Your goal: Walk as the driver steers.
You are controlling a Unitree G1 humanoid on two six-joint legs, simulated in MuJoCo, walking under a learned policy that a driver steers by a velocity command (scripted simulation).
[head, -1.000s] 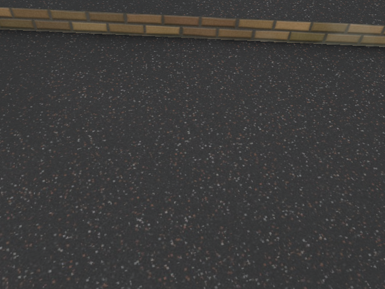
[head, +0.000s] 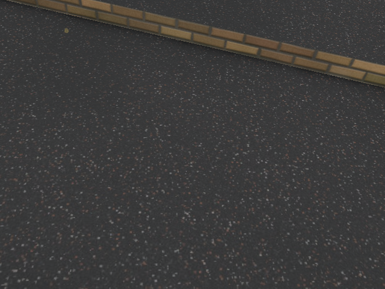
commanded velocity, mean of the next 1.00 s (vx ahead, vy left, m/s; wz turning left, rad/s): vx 0.74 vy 0.00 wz -0.20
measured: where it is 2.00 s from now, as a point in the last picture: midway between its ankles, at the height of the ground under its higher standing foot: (236, 148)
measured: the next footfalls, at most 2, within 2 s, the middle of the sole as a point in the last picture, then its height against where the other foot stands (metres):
right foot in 0.78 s outside the picture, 0.16 m lower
left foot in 1.20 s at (264, 251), level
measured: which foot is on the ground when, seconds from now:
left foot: down 0.00-0.76, up 0.78-1.00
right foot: up 0.00-0.76, down 0.78-1.00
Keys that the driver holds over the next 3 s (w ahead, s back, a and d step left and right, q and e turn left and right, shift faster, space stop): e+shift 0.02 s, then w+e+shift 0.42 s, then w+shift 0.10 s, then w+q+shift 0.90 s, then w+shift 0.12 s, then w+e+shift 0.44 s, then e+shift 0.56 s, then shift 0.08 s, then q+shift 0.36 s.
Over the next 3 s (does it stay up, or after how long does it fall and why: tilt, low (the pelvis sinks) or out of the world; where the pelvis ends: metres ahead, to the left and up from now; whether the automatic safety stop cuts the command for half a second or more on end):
stays up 1.67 -0.26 -0.17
